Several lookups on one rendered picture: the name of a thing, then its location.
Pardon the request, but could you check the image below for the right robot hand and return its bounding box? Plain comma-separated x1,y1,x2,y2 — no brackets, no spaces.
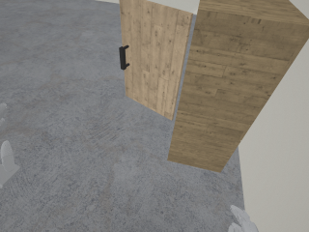
228,205,259,232

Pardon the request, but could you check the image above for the handle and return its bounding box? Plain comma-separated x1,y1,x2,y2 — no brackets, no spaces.
119,45,130,70

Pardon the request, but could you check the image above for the cupboard door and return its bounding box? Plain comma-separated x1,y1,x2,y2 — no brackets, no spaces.
119,0,193,121

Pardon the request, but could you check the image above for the left robot hand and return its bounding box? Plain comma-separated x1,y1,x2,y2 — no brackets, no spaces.
0,102,20,189

